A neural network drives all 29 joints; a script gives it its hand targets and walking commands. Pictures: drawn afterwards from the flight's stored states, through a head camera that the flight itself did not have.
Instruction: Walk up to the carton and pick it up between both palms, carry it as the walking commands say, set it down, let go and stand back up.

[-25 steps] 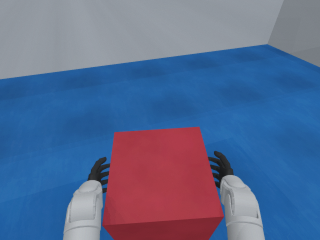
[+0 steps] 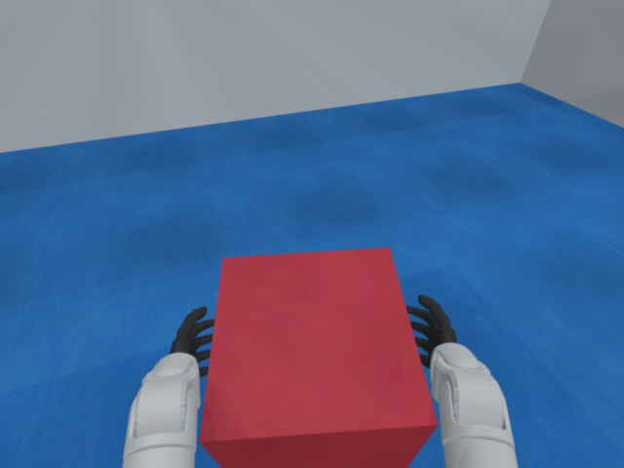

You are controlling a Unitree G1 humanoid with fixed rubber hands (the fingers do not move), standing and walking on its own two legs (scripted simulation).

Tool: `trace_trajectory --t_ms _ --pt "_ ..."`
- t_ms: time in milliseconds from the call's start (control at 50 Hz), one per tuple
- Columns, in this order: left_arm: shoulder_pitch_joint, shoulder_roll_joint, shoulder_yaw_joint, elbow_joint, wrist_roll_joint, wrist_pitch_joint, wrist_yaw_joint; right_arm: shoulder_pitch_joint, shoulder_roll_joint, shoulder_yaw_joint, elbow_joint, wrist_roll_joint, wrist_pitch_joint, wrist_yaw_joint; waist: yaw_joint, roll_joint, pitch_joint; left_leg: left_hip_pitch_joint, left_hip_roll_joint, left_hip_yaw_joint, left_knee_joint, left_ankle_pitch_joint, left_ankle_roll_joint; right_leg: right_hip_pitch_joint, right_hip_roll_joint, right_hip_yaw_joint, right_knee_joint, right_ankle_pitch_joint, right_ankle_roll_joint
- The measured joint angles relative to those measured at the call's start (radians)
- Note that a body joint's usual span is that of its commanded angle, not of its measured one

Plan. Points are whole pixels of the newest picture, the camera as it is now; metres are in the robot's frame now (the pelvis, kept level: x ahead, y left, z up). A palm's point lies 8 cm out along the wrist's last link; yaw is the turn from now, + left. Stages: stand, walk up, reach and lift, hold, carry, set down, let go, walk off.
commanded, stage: hold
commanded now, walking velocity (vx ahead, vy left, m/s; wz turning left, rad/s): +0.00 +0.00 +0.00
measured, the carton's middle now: (313, 371) +0.30 +0.00 -0.03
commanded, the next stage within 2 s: carry in 0.40 s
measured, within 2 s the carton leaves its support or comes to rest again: neither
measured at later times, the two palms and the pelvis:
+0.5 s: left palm (188, 361) +0.27 +0.16 +0.04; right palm (445, 352) +0.27 -0.17 +0.05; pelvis -0.01 +0.00 -0.01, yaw -1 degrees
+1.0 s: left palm out of the picture +0.05 +0.19 +0.06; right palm out of the picture +0.06 -0.14 +0.07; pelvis -0.17 +0.02 -0.02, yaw -1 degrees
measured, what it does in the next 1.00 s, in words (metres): walks backwards: left foot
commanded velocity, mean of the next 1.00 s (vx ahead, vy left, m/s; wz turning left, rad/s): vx -0.26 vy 0.00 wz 0.00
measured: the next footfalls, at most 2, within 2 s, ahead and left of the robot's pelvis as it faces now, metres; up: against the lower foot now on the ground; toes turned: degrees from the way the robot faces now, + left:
left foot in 0.80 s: -0.02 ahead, +0.14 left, +0.00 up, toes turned +4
right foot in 1.10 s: -0.24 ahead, -0.08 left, +0.00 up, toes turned -8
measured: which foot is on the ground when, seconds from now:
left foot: down 0.00-0.60, up 0.62-0.78, down 0.80-1.00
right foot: down 0.00-0.80, up 0.82-1.00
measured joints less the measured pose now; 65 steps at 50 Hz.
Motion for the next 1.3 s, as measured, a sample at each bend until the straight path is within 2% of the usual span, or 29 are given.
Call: trace_trajectory --t_ms 380,440,520,540,560,640,700,740,780,820,860,880,920,940,1000,1080,1120,1140,1160,1180,1200,1240,1300 --pt "0.005 -0.003 0.0 -0.009 -0.001 0.001 0.002 0.002 0.0 0.001 -0.006 0.001 0.001 0.002 -0.001 0.001 -0.001 -0.001 0.0 0.005 0.0 -0.002 0.001 -0.005 0.0 0.002 0.005 -0.003 0.0" --pt "0.006 0.012 -0.01 -0.021 -0.016 0.002 0.005 -0.003 0.0 0.011 -0.017 0.006 0.004 -0.005 0.001 0.003 -0.042 -0.09 -0.001 0.014 0.078 -0.031 -0.002 -0.099 0.0 -0.021 0.09 -0.02 -0.003" --pt "0.006 0.032 -0.029 -0.118 -0.075 0.03 0.025 -0.003 0.0 0.036 -0.127 0.052 0.042 -0.037 0.002 0.008 -0.061 -0.225 0.009 0.035 0.213 -0.078 -0.009 -0.246 0.003 -0.064 0.243 -0.071 -0.011" --pt "0.007 0.03 -0.032 -0.152 -0.089 0.043 0.031 -0.002 0.0 0.038 -0.165 0.064 0.058 -0.043 0.002 0.013 -0.062 -0.256 0.017 0.043 0.243 -0.014 -0.006 -0.275 0.004 -0.077 0.27 -0.034 -0.018" --pt "0.012 0.026 -0.034 -0.187 -0.101 0.056 0.036 0.002 0.0 0.04 -0.203 0.076 0.075 -0.049 0.002 0.013 -0.064 -0.285 0.019 0.049 0.277 -0.028 -0.006 -0.3 0.003 -0.082 0.296 -0.022 -0.022" --pt "0.037 -0.004 -0.045 -0.309 -0.131 0.127 0.066 0.019 -0.011 0.035 -0.327 0.131 0.161 -0.06 -0.004 0.019 -0.064 -0.397 0.027 0.084 0.406 -0.092 0.0 -0.357 -0.002 -0.097 0.323 -0.089 -0.016" --pt "0.079 -0.002 -0.068 -0.419 -0.153 0.201 0.083 0.057 -0.011 0.048 -0.42 0.164 0.223 -0.073 -0.005 -0.014 -0.063 -0.444 0.014 0.14 0.527 -0.255 0.009 -0.395 -0.032 -0.084 0.31 -0.048 -0.015" --pt "0.109 0.0 -0.075 -0.497 -0.169 0.252 0.09 0.092 -0.007 0.064 -0.489 0.184 0.262 -0.087 -0.014 -0.033 -0.072 -0.434 0.014 0.169 0.528 -0.239 0.017 -0.422 -0.052 -0.076 0.3 -0.021 -0.001" --pt "0.133 -0.001 -0.085 -0.571 -0.185 0.299 0.1 0.12 -0.01 0.076 -0.561 0.204 0.303 -0.1 -0.025 -0.034 -0.086 -0.379 0.025 0.183 0.414 -0.144 0.025 -0.458 -0.061 -0.076 0.314 -0.005 0.014" --pt "0.143 0.002 -0.088 -0.625 -0.2 0.338 0.108 0.141 -0.01 0.086 -0.615 0.219 0.333 -0.113 -0.036 -0.035 -0.103 -0.36 0.024 0.179 0.332 -0.145 0.032 -0.517 -0.065 -0.08 0.385 -0.05 0.012" --pt "0.164 -0.002 -0.075 -0.637 -0.21 0.373 0.11 0.16 -0.009 0.102 -0.62 0.221 0.363 -0.126 -0.023 -0.028 -0.104 -0.39 0.036 0.18 0.349 -0.128 0.035 -0.586 -0.032 -0.09 0.601 -0.242 0.001" --pt "0.181 -0.002 -0.076 -0.634 -0.212 0.388 0.113 0.173 -0.009 0.107 -0.618 0.219 0.383 -0.129 -0.017 -0.014 -0.106 -0.398 0.054 0.181 0.343 -0.094 0.031 -0.607 -0.012 -0.109 0.711 -0.283 -0.001" --pt "0.208 -0.003 -0.089 -0.625 -0.215 0.413 0.12 0.206 -0.007 0.104 -0.624 0.216 0.416 -0.132 -0.005 0.018 -0.116 -0.404 0.086 0.181 0.303 -0.047 0.028 -0.61 0.014 -0.151 0.853 -0.285 -0.007" --pt "0.215 -0.004 -0.094 -0.625 -0.218 0.421 0.125 0.218 -0.006 0.102 -0.632 0.217 0.426 -0.132 0.002 0.028 -0.12 -0.411 0.093 0.177 0.285 -0.028 0.032 -0.596 0.019 -0.169 0.874 -0.269 -0.009" --pt "0.222 -0.005 -0.092 -0.657 -0.235 0.426 0.129 0.225 -0.005 0.106 -0.665 0.223 0.432 -0.134 0.03 0.044 -0.117 -0.44 0.111 0.183 0.246 0.039 0.031 -0.505 0.027 -0.203 0.767 -0.256 -0.016" --pt "0.199 -0.002 -0.084 -0.674 -0.252 0.421 0.132 0.215 -0.006 0.111 -0.693 0.218 0.426 -0.134 0.043 0.066 -0.123 -0.496 0.126 0.195 0.198 0.135 0.024 -0.334 0.038 -0.225 0.437 -0.272 -0.033" --pt "0.191 -0.002 -0.087 -0.656 -0.255 0.417 0.132 0.217 -0.008 0.108 -0.694 0.213 0.426 -0.135 0.047 0.091 -0.124 -0.532 0.139 0.193 0.208 0.138 0.014 -0.279 0.045 -0.236 0.293 -0.185 -0.054" --pt "0.195 -0.003 -0.094 -0.634 -0.252 0.416 0.132 0.23 -0.006 0.101 -0.683 0.212 0.428 -0.135 0.043 0.104 -0.117 -0.551 0.136 0.173 0.263 0.022 0.009 -0.286 0.051 -0.239 0.296 -0.154 -0.069" --pt "0.207 -0.004 -0.099 -0.614 -0.247 0.423 0.132 0.251 -0.003 0.099 -0.67 0.211 0.432 -0.136 0.039 0.088 -0.114 -0.579 0.111 0.162 0.379 -0.12 0.003 -0.296 0.035 -0.229 0.306 -0.141 -0.08" --pt "0.225 -0.005 -0.102 -0.598 -0.245 0.428 0.131 0.268 -0.001 0.1 -0.659 0.209 0.441 -0.14 0.034 0.064 -0.112 -0.607 0.08 0.152 0.525 -0.208 0.001 -0.3 0.013 -0.214 0.304 -0.129 -0.084" --pt "0.24 -0.008 -0.101 -0.6 -0.254 0.43 0.127 0.275 0.0 0.095 -0.659 0.214 0.446 -0.144 0.024 0.047 -0.108 -0.628 0.054 0.142 0.666 -0.243 0.0 -0.299 -0.006 -0.202 0.289 -0.111 -0.085" --pt "0.24 -0.008 -0.103 -0.639 -0.253 0.422 0.128 0.263 -0.002 0.099 -0.681 0.226 0.44 -0.149 -0.002 0.031 -0.101 -0.642 0.024 0.128 0.876 -0.225 -0.002 -0.307 -0.034 -0.188 0.253 -0.063 -0.077" --pt "0.217 -0.005 -0.093 -0.672 -0.244 0.392 0.111 0.212 -0.008 0.106 -0.7 0.23 0.424 -0.152 -0.034 0.028 -0.106 -0.6 0.016 0.117 1.01 -0.202 -0.022 -0.346 -0.055 -0.179 0.228 0.001 -0.076"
